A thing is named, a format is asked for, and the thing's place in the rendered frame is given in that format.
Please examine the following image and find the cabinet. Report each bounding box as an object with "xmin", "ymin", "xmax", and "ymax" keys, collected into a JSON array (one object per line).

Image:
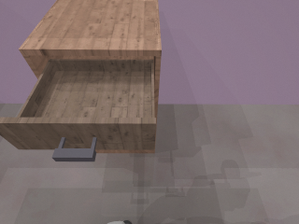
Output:
[{"xmin": 19, "ymin": 0, "xmax": 162, "ymax": 154}]

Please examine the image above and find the drawer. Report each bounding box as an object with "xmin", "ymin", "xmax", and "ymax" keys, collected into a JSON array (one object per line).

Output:
[{"xmin": 0, "ymin": 59, "xmax": 156, "ymax": 150}]

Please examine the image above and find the handle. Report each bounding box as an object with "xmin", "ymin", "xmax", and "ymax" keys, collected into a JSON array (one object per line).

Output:
[{"xmin": 52, "ymin": 137, "xmax": 97, "ymax": 161}]

